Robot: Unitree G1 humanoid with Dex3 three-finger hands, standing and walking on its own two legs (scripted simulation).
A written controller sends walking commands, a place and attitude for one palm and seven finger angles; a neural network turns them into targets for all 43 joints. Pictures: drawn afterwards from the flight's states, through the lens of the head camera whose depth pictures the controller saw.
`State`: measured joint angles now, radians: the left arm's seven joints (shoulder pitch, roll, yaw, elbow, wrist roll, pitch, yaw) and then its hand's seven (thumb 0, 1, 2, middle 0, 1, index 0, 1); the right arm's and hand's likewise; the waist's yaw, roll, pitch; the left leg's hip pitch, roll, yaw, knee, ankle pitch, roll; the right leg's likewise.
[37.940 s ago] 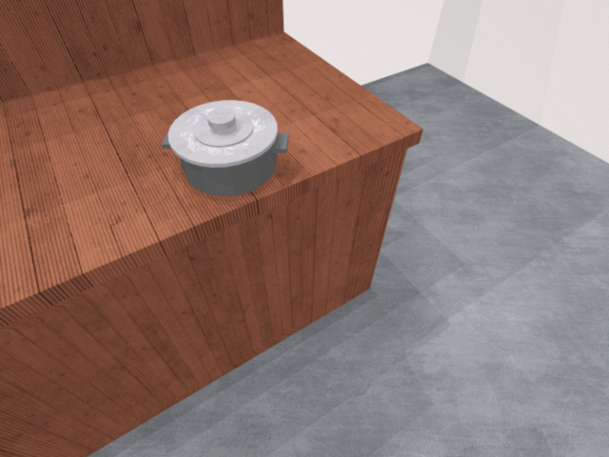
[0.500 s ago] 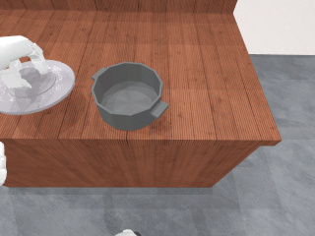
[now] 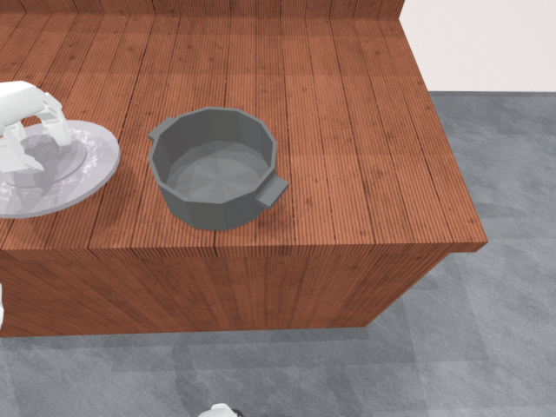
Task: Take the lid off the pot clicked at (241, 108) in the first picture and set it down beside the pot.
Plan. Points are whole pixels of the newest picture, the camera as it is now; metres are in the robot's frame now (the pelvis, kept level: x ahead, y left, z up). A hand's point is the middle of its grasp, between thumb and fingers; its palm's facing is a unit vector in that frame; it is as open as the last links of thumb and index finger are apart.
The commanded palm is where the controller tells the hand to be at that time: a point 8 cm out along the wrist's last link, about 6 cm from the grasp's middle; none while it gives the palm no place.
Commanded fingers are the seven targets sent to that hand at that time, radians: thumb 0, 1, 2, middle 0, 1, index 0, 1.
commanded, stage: lower the lid onto the table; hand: left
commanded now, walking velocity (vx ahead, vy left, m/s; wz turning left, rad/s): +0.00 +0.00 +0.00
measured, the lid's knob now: (37, 149) +0.47 +0.33 +0.09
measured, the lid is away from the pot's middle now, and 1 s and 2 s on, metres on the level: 0.24 0.25 0.25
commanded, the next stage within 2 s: open the fingers wide in 0.98 s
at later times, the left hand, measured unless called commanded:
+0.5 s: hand (37, 161) +0.45 +0.32 +0.09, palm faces -0.48 -0.09 -0.87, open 8.0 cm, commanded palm +0.49 +0.32 +0.15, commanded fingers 0.00 0.59 1.01 -0.85 -1.04 -0.85 -1.00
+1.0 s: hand (37, 176) +0.44 +0.33 +0.07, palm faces -0.51 -0.10 -0.85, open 8.0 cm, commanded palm +0.51 +0.33 +0.12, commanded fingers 0.00 0.59 1.01 -0.85 -1.04 -0.85 -1.00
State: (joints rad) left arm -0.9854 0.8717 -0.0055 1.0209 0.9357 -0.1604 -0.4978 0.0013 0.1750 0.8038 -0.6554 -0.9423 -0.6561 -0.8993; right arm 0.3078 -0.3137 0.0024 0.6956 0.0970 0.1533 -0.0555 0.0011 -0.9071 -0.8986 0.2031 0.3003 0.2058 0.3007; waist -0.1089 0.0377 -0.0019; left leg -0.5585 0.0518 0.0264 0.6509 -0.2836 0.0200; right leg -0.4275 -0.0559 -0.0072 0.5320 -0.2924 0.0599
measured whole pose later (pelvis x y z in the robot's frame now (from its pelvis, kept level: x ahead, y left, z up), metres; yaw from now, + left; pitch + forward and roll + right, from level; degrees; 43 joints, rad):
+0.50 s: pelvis +0.00 +0.00 -0.01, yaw -1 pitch +12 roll -3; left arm -0.97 0.84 -0.02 1.06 0.94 -0.18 -0.45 0.00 0.18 0.80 -0.65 -0.94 -0.66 -0.90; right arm 0.31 -0.31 0.01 0.71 0.10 0.14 -0.07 0.00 -0.91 -0.90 0.20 0.30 0.21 0.30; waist -0.11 0.04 -0.02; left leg -0.61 0.05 0.03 0.69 -0.30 0.02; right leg -0.48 -0.05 0.00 0.58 -0.31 0.06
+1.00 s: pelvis -0.01 +0.01 -0.01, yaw -1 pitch +14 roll -3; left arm -0.97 0.88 -0.02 1.12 0.95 -0.21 -0.42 0.02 0.16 0.78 -0.67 -0.96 -0.67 -0.93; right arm 0.33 -0.32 0.01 0.72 0.10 0.13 -0.09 0.00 -0.91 -0.90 0.20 0.30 0.21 0.30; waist -0.13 0.03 -0.03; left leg -0.69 0.06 0.03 0.77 -0.32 0.03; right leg -0.57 -0.05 0.01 0.66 -0.33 0.06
